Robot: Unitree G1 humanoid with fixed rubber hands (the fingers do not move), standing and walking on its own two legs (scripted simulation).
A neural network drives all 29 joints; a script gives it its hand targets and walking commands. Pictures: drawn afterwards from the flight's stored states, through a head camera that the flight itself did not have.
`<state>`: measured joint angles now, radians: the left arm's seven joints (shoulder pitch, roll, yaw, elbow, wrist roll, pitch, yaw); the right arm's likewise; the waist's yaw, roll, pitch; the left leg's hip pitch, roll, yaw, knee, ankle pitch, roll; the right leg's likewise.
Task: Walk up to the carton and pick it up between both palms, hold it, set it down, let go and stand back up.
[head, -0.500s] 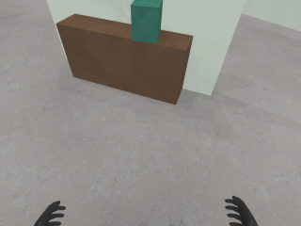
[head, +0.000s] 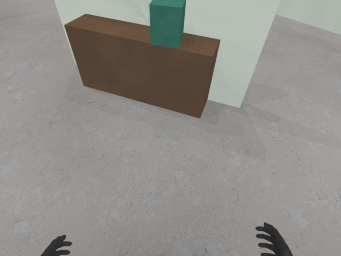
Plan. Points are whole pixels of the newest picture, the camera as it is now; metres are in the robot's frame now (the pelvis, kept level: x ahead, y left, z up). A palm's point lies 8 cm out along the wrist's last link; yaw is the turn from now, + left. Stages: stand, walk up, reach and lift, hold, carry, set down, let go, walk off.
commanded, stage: stand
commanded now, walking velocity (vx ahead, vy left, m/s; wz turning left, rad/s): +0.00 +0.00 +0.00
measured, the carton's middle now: (168, 21) +1.51 +0.02 -0.06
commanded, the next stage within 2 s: walk up in 0.38 s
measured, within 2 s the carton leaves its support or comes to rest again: neither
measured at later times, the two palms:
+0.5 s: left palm out of the picture +0.12 +0.29 -0.10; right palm out of the picture +0.15 -0.26 -0.08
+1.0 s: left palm out of the picture +0.09 +0.30 -0.09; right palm (301, 226) +0.21 -0.34 -0.07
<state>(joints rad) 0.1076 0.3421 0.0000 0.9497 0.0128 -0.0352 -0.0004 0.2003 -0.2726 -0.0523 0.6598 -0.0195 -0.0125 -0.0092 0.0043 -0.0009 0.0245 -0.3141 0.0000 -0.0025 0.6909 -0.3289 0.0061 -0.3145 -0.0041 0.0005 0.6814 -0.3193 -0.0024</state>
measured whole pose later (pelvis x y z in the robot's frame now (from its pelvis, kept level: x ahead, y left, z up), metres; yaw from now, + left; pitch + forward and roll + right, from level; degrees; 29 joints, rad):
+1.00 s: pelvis +0.09 -0.02 +0.00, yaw -5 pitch +2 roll -1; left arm 0.45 0.44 0.00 0.88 0.01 -0.10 -0.02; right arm 0.20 -0.38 -0.14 0.66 -0.03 -0.02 0.06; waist 0.05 0.04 0.01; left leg -0.48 0.04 0.01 0.99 -0.46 0.02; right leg -0.24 0.01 -0.01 0.62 -0.41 -0.01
